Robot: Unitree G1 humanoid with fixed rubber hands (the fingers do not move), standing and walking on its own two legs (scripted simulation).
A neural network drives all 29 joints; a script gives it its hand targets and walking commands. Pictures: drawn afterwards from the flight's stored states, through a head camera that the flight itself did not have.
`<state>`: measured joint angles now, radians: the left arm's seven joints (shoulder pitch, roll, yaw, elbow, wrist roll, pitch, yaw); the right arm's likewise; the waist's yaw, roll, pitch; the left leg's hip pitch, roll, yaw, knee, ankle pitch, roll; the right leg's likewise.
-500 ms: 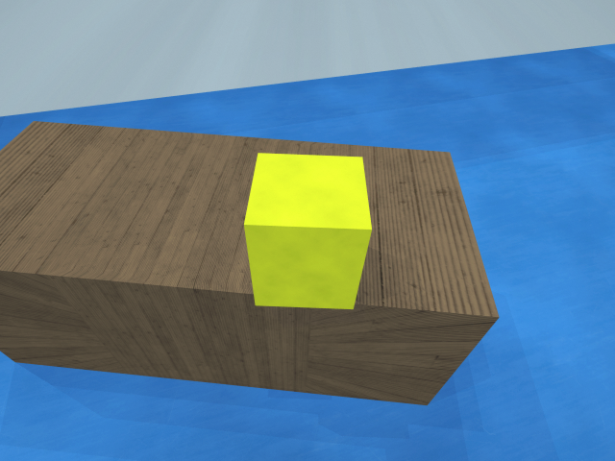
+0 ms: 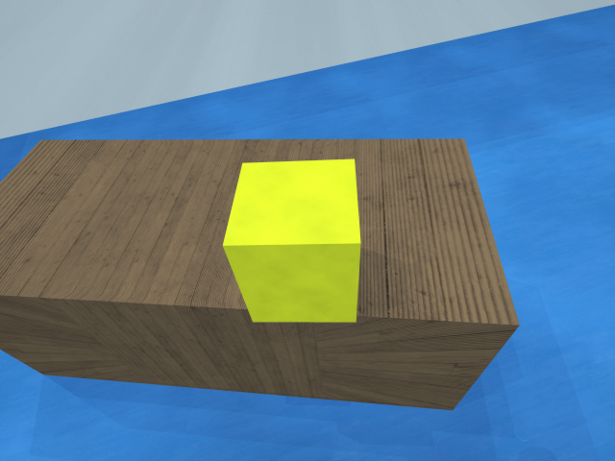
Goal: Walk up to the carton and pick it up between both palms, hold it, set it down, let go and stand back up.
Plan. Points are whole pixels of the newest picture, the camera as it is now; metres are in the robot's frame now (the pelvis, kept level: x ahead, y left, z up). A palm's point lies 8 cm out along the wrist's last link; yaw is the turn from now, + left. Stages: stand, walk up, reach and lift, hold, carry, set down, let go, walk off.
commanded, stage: walk up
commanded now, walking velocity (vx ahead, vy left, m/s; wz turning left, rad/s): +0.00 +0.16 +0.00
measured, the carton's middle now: (300, 244) +0.51 +0.02 -0.08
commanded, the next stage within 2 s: none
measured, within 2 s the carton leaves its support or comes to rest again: neither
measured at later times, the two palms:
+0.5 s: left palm out of the picture +0.03 +0.25 -0.15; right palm out of the picture +0.10 -0.18 -0.14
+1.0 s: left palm out of the picture +0.05 +0.24 -0.15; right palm out of the picture +0.05 -0.17 -0.15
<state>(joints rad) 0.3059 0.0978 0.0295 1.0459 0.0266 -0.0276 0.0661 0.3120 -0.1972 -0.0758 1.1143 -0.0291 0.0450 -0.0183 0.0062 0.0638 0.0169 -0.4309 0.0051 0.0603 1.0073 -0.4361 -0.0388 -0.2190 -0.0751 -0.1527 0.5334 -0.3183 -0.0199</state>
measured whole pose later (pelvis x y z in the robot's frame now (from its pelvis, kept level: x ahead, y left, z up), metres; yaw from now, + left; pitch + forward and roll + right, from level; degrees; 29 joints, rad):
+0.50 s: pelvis +0.06 +0.04 +0.00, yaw -1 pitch -1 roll +0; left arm 0.31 0.13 0.02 1.12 0.01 0.00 0.03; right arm 0.18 -0.13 -0.04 1.09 -0.01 -0.02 -0.05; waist 0.01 -0.02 0.04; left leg -0.18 0.04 0.08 0.48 -0.29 -0.01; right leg -0.06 -0.10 -0.13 0.42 -0.34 0.06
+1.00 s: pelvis +0.08 +0.03 +0.00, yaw +0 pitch -1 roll +1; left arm 0.30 0.11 0.01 1.17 0.00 0.00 0.04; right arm 0.30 -0.11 -0.02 1.16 -0.01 -0.01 -0.05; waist -0.01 -0.01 0.05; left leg -0.13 0.04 0.08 0.49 -0.33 -0.02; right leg -0.01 -0.10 -0.14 0.42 -0.38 0.06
